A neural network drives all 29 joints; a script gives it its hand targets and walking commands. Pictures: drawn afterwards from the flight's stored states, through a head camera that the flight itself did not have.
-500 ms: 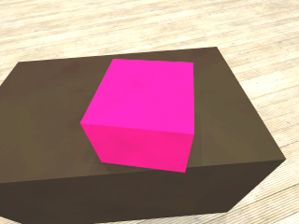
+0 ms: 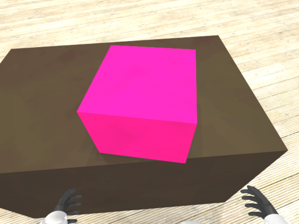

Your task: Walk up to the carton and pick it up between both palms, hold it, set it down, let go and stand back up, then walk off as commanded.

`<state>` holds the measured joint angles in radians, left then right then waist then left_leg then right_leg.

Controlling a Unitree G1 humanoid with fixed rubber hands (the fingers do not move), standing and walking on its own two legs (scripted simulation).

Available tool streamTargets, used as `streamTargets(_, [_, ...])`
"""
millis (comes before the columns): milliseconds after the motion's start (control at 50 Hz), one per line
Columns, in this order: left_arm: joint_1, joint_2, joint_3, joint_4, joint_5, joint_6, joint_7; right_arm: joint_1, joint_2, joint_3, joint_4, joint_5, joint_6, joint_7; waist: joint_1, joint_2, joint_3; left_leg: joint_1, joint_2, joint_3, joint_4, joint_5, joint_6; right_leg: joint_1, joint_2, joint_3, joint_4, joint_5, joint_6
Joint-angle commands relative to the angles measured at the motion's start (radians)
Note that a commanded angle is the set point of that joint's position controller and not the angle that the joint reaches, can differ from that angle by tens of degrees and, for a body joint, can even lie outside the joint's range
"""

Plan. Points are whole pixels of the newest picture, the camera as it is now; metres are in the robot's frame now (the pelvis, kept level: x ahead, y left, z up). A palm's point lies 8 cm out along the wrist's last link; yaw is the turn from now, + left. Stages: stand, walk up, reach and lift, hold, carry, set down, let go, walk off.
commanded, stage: reach and lift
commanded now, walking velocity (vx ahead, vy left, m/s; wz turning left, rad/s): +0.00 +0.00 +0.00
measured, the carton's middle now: (146, 102) +0.46 +0.02 +0.04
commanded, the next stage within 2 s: none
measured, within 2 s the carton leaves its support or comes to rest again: neither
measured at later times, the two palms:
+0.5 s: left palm (49, 222) +0.15 +0.28 -0.04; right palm out of the picture +0.11 -0.23 -0.03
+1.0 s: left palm (30, 205) +0.18 +0.30 +0.01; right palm (248, 219) +0.13 -0.18 +0.02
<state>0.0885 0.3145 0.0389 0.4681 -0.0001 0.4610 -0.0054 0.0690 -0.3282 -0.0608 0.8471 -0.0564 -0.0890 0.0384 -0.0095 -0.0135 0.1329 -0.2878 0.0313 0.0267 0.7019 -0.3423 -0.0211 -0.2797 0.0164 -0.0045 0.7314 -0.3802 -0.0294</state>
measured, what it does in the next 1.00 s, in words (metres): shifts its weight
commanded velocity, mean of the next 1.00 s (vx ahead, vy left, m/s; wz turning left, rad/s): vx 0.00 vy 0.00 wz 0.00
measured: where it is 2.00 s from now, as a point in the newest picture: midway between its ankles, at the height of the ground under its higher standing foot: outside the picture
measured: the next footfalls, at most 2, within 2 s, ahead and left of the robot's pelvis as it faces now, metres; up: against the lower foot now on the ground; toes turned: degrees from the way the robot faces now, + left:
none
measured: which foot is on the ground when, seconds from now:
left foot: down 0.00-1.00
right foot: down 0.00-1.00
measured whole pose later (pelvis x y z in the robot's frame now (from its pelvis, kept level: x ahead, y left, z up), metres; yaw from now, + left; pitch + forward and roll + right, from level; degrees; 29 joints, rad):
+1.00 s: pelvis -0.05 +0.06 +0.02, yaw -1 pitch -5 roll -1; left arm 0.12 0.33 0.04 0.23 -0.11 0.23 0.00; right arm 0.31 -0.20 -0.07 0.11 0.13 0.13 0.00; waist -0.01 -0.02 0.07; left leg -0.24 -0.01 0.07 0.51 -0.18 0.06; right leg -0.15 0.00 0.03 0.49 -0.26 0.01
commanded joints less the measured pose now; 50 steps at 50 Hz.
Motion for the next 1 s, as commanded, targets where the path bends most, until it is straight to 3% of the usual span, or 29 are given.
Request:
streamTargets(0, [0.002,0.235,0.194,-0.198,0.07,-0.043,-0.007,0.1,-0.108,-0.047,-0.232,0.082,-0.037,-0.052,0.002,-0.154,-0.245,0.081,-0.076,0.067,-0.176,0.238,0.034,0.236,-0.054,0.037,-0.185,0.685,0.097])
streamTargets(60, [0.036,0.218,0.18,-0.232,0.065,-0.072,-0.005,0.123,-0.103,-0.051,-0.229,0.082,-0.044,-0.058,-0.004,-0.091,-0.269,0.122,-0.074,0.059,-0.207,0.258,0.017,0.22,-0.05,0.03,-0.209,0.707,0.086])
streamTargets(120, [0.062,0.205,0.152,-0.249,0.03,-0.11,0.0,0.132,-0.095,-0.053,-0.298,0.098,-0.057,-0.063,-0.005,-0.098,-0.315,0.176,-0.078,0.06,-0.241,0.304,0.012,0.247,-0.035,0.02,-0.24,0.716,0.088])
streamTargets(160, [0.069,0.223,0.17,-0.277,0.021,-0.14,0.003,0.146,-0.07,-0.046,-0.38,0.114,-0.071,-0.063,0.026,-0.082,-0.343,0.16,-0.085,0.066,-0.264,0.29,0.016,0.28,-0.04,0.041,-0.248,0.715,0.092])
streamTargets(220, [0.075,0.216,0.156,-0.277,-0.008,-0.169,0.008,0.173,-0.044,-0.042,-0.431,0.105,-0.062,-0.069,0.019,-0.086,-0.316,0.201,-0.071,0.071,-0.301,0.25,0.025,0.225,-0.02,0.029,-0.299,0.534,0.082])
streamTargets(300, [0.046,0.235,0.14,-0.254,-0.041,-0.175,0.0,0.184,-0.004,-0.048,-0.561,0.104,-0.023,-0.085,0.049,-0.083,-0.274,0.189,-0.066,0.097,-0.35,0.116,0.04,0.181,-0.029,0.055,-0.374,0.235,0.072])
streamTargets(340, [0.035,0.221,0.133,-0.322,-0.059,-0.181,0.011,0.187,0.017,-0.045,-0.595,0.102,0.002,-0.084,0.051,-0.043,-0.271,0.16,-0.068,0.094,-0.351,0.101,0.039,0.183,-0.03,0.069,-0.389,0.152,0.054])
streamTargets(360, [0.033,0.244,0.148,-0.32,-0.071,-0.187,0.006,0.192,0.018,-0.029,-0.654,0.114,0.015,-0.089,0.057,-0.109,-0.279,0.214,-0.066,0.106,-0.331,0.091,0.049,0.13,-0.053,0.072,-0.415,0.041,0.033])
streamTargets(380, [0.012,0.249,0.139,-0.324,-0.073,-0.189,0.002,0.204,0.033,-0.031,-0.663,0.107,0.027,-0.094,0.044,-0.103,-0.266,0.268,-0.075,0.101,-0.307,0.089,0.047,0.053,-0.07,0.076,-0.432,-0.004,0.019])
streamTargets(400, [-0.019,0.259,0.149,-0.36,-0.077,-0.178,-0.004,0.196,0.028,-0.033,-0.713,0.126,0.034,-0.098,0.065,-0.089,-0.276,0.321,-0.093,0.103,-0.261,0.088,0.04,-0.022,-0.099,0.094,-0.453,-0.077,-0.008])
streamTargets(420, [-0.005,0.267,0.146,-0.36,-0.092,-0.175,-0.007,0.196,0.034,-0.021,-0.756,0.138,0.051,-0.108,0.06,-0.148,-0.282,0.388,-0.106,0.095,-0.22,0.1,0.037,-0.11,-0.14,0.125,-0.493,-0.164,-0.033])
streamTargets(440, [-0.001,0.281,0.154,-0.347,-0.111,-0.171,-0.011,0.21,0.047,-0.016,-0.79,0.153,0.065,-0.121,0.058,-0.185,-0.244,0.482,-0.115,0.073,-0.197,0.126,0.035,-0.224,-0.172,0.14,-0.527,-0.207,-0.037])
streamTargets(480, [-0.013,0.275,0.145,-0.418,-0.134,-0.178,-0.011,0.228,0.065,-0.004,-0.869,0.159,0.087,-0.121,0.07,-0.123,-0.244,0.533,-0.103,0.071,-0.213,0.129,0.023,-0.288,-0.174,0.124,-0.538,-0.205,-0.053])
streamTargets(500, [-0.026,0.288,0.153,-0.389,-0.124,-0.177,-0.014,0.243,0.047,-0.001,-0.857,0.17,0.1,-0.127,0.064,-0.147,-0.238,0.594,-0.112,0.067,-0.179,0.134,0.025,-0.341,-0.189,0.131,-0.549,-0.235,-0.067])
streamTargets(560, [-0.012,0.268,0.149,-0.426,-0.121,-0.166,-0.018,0.231,0.051,-0.026,-0.922,0.18,0.136,-0.134,0.061,-0.11,-0.185,0.598,-0.097,0.054,-0.186,0.107,0.022,-0.354,-0.179,0.098,-0.542,-0.23,-0.095])
streamTargets(600, [-0.034,0.276,0.134,-0.423,-0.134,-0.164,-0.035,0.247,0.05,-0.009,-0.932,0.196,0.164,-0.142,0.037,-0.16,-0.186,0.718,-0.109,0.038,-0.144,0.114,0.03,-0.468,-0.201,0.113,-0.57,-0.293,-0.11])
streamTargets(620, [-0.042,0.272,0.142,-0.471,-0.139,-0.168,-0.029,0.24,0.04,-0.028,-0.942,0.202,0.169,-0.136,0.057,-0.101,-0.188,0.659,-0.089,0.028,-0.188,0.079,0.019,-0.411,-0.182,0.093,-0.548,-0.232,-0.113])
streamTargets(660, [-0.041,0.223,0.091,-0.501,-0.16,-0.174,-0.028,0.219,0.013,-0.065,-0.961,0.206,0.179,-0.127,0.025,-0.08,-0.176,0.636,-0.052,-0.006,-0.215,0.004,0.022,-0.393,-0.145,0.048,-0.515,-0.172,-0.115])
streamTargets(700, [-0.059,0.183,0.047,-0.492,-0.149,-0.18,-0.013,0.173,-0.038,-0.085,-0.962,0.211,0.203,-0.104,0.024,0.074,-0.171,0.297,0.05,-0.058,-0.401,-0.263,0.05,-0.032,-0.026,-0.016,-0.35,0.037,-0.052])
streamTargets(720, [-0.029,0.145,0.031,-0.503,-0.132,-0.198,0.005,0.145,-0.058,-0.128,-0.962,0.198,0.207,-0.083,0.035,0.24,-0.212,-0.033,0.145,-0.09,-0.579,-0.419,0.083,0.353,0.081,-0.047,-0.213,0.188,0.019])
streamTargets(740, [-0.031,0.099,0.014,-0.524,-0.094,-0.219,0.022,0.124,-0.099,-0.151,-0.93,0.194,0.215,-0.057,0.041,0.34,-0.243,-0.275,0.214,-0.139,-0.683,-0.518,0.101,0.622,0.143,-0.06,-0.111,0.304,0.062])
streamTargets(780, [0.003,0.088,0.012,-0.437,-0.081,-0.247,0.013,0.091,-0.126,-0.156,-0.898,0.194,0.2,-0.031,0.032,0.252,-0.266,-0.341,0.228,-0.168,-0.668,-0.497,0.107,0.703,0.139,-0.027,-0.1,0.36,0.078])
streamTargets(840, [-0.036,0.127,-0.023,-0.43,-0.121,-0.273,0.015,0.084,-0.104,-0.19,-0.905,0.207,0.172,-0.028,0.015,0.218,-0.254,-0.218,0.146,-0.126,-0.602,-0.433,0.06,0.549,0.091,-0.005,-0.163,0.304,0.053])
streamTargets(860, [-0.039,0.136,-0.034,-0.49,-0.151,-0.287,0.025,0.1,-0.081,-0.185,-0.947,0.222,0.164,-0.028,0.014,0.215,-0.285,-0.153,0.134,-0.14,-0.588,-0.373,0.04,0.493,0.072,0.001,-0.197,0.312,0.05])
streamTargets(900, [-0.056,0.188,-0.018,-0.481,-0.209,-0.3,0.004,0.099,-0.021,-0.153,-0.977,0.232,0.156,-0.051,0.033,0.095,-0.24,0.022,0.058,-0.078,-0.517,-0.251,0.022,0.343,0.009,0.046,-0.321,0.196,0.026])
streamTargets(920, [-0.03,0.178,-0.035,-0.471,-0.228,-0.307,0.002,0.145,-0.033,-0.171,-0.979,0.243,0.155,-0.051,0.007,0.08,-0.193,0.112,0.058,-0.085,-0.513,-0.206,0.013,0.228,0.004,0.033,-0.336,0.177,0.02])
streamTargets(940, [-0.009,0.197,-0.014,-0.507,-0.237,-0.317,0.002,0.161,-0.01,-0.146,-1.031,0.256,0.153,-0.059,0.039,0.088,-0.227,0.182,0.044,-0.076,-0.49,-0.147,0.007,0.172,-0.005,0.032,-0.361,0.155,0.014])
streamTargets(960, [0.006,0.201,0.0,-0.493,-0.253,-0.326,-0.01,0.19,0.045,-0.098,-1.037,0.261,0.148,-0.072,0.048,0.033,-0.232,0.265,0.005,-0.041,-0.443,-0.044,-0.001,0.101,-0.032,0.055,-0.423,0.111,0.007])
streamTargets(980, [0.022,0.213,0.005,-0.504,-0.254,-0.327,-0.014,0.205,0.04,-0.092,-1.046,0.269,0.149,-0.081,0.032,0.043,-0.209,0.306,0.012,-0.044,-0.436,0.012,-0.004,0.048,-0.03,0.049,-0.428,0.128,0.004])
